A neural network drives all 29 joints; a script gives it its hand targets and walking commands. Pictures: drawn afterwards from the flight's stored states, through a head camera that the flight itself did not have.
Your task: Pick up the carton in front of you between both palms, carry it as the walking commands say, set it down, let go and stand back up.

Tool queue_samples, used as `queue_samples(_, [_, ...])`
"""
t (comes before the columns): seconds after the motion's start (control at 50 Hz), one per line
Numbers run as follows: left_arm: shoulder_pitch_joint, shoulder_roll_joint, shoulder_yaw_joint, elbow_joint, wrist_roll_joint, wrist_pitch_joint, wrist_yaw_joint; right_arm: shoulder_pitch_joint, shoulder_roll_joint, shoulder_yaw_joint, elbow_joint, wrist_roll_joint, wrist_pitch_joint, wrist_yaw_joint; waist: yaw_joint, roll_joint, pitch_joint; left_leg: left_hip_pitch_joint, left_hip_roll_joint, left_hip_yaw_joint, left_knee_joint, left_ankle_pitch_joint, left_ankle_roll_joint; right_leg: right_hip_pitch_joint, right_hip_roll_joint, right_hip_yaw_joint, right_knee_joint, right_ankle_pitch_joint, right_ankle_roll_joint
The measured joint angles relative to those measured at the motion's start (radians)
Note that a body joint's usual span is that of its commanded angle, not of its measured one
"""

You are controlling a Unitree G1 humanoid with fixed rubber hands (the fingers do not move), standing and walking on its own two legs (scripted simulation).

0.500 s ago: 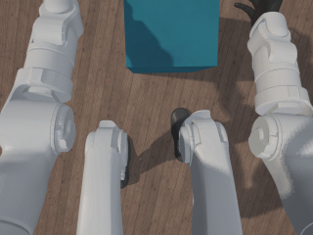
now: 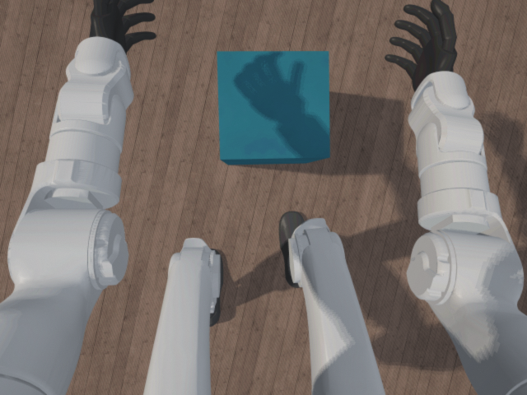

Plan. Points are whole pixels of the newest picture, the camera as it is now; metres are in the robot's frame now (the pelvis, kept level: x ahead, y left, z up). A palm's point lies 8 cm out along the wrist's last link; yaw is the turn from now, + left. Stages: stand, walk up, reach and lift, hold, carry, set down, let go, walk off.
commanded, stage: set down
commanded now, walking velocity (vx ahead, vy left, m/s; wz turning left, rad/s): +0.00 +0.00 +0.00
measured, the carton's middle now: (269, 117) +0.50 -0.08 -0.43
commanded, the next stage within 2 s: let go in 0.20 s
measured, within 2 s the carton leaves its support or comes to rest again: neither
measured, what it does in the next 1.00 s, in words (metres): rises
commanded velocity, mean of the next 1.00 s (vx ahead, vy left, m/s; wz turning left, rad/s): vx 0.00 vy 0.00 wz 0.00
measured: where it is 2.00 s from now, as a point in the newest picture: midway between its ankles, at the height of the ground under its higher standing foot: (252, 281)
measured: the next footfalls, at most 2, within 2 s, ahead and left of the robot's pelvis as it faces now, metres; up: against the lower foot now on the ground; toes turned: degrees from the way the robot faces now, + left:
none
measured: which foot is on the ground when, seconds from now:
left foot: down 0.00-1.00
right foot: down 0.00-1.00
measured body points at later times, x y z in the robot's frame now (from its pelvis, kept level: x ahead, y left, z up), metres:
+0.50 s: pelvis +0.04 -0.01 +0.13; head +0.30 -0.04 +0.49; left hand +0.48 +0.15 +0.01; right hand +0.43 -0.27 +0.01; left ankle +0.05 +0.12 -0.52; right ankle +0.12 -0.12 -0.52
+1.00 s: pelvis +0.09 -0.01 +0.22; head +0.19 -0.01 +0.66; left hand +0.33 +0.20 +0.12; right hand +0.27 -0.25 +0.13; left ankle +0.05 +0.12 -0.52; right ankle +0.12 -0.12 -0.52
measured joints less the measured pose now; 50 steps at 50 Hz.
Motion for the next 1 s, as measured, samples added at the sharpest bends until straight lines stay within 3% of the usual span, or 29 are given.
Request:
queue_samples(0.28, [0.067,-0.028,0.057,0.039,0.063,-0.041,-0.040,0.073,0.047,-0.035,0.008,-0.087,-0.030,0.027,0.006,0.003,-0.028,0.244,0.008,-0.019,-0.322,0.111,-0.003,0.257,-0.005,-0.008,-0.311,0.085,-0.008])
queue_samples(0.46, [0.370,-0.129,0.059,-0.132,0.136,-0.055,0.006,0.336,0.061,0.028,-0.093,-0.166,-0.046,0.098,0.025,-0.006,-0.018,0.483,0.014,-0.031,-0.535,0.165,-0.009,0.492,-0.007,-0.015,-0.496,0.117,-0.021])
queue_samples(0.64, [0.710,-0.149,0.010,-0.251,0.122,-0.108,-0.020,0.656,0.053,0.128,-0.189,-0.122,-0.088,0.127,0.025,-0.024,0.014,0.802,0.036,-0.042,-0.716,0.187,-0.011,0.802,0.006,-0.023,-0.653,0.124,-0.032])
queue_samples(1.0, [1.240,-0.125,-0.085,-0.332,0.080,-0.221,-0.077,1.223,0.068,0.276,-0.340,-0.061,-0.175,0.101,0.045,-0.032,0.084,1.454,0.066,-0.037,-1.041,0.236,0.015,1.449,0.023,-0.013,-0.961,0.159,-0.015])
